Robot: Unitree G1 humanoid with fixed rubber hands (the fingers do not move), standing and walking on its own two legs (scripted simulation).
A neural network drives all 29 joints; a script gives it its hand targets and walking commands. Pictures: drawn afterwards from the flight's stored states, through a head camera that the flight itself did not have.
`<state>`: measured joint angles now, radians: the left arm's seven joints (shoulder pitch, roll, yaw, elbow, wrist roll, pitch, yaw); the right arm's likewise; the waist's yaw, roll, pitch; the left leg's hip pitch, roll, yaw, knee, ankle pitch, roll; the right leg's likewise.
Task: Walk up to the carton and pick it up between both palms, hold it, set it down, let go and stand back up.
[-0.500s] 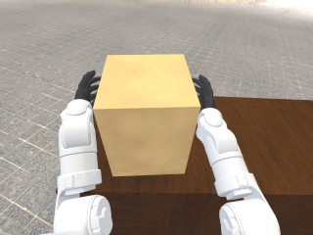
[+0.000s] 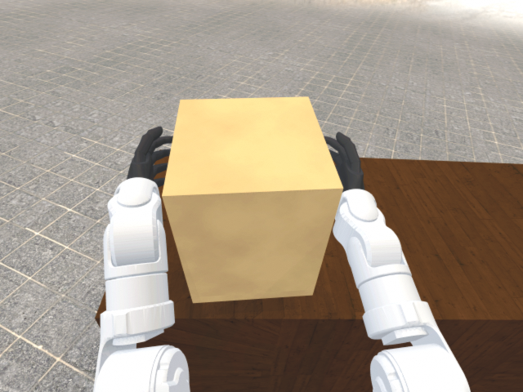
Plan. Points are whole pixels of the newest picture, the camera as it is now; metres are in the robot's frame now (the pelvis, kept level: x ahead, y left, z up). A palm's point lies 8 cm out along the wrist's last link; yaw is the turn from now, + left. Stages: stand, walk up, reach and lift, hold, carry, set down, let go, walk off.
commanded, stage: hold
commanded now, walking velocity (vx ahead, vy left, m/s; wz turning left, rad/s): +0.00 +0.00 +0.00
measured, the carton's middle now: (249, 201) +0.38 +0.00 +0.14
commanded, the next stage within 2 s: none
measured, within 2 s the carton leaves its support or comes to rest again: neither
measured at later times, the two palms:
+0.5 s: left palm (142, 173) +0.36 +0.15 +0.21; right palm (345, 177) +0.36 -0.14 +0.20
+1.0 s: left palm (148, 177) +0.35 +0.14 +0.21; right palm (351, 184) +0.35 -0.15 +0.19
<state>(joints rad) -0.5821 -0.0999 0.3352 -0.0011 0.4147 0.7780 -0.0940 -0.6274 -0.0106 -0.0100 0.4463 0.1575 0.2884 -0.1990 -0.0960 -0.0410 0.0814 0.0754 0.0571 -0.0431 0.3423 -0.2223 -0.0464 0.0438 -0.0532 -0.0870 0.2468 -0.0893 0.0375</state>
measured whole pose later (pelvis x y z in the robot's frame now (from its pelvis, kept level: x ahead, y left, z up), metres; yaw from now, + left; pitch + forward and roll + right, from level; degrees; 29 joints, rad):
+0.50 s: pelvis +0.00 -0.01 +0.00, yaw +1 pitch -11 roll -1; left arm -0.63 -0.07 0.38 0.04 0.40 0.76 -0.14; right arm -0.66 -0.01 0.01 0.45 0.17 0.29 -0.25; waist -0.10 -0.05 0.08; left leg 0.09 0.06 -0.06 0.32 -0.22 -0.05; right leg 0.06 -0.05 -0.10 0.24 -0.10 0.04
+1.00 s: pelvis +0.00 -0.01 +0.00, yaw +0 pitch -11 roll -1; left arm -0.63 -0.09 0.36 0.05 0.41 0.77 -0.10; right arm -0.66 -0.01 -0.02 0.47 0.13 0.29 -0.21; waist -0.09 -0.03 0.09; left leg 0.08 0.06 -0.04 0.32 -0.20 -0.05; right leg 0.03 -0.05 -0.09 0.25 -0.08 0.03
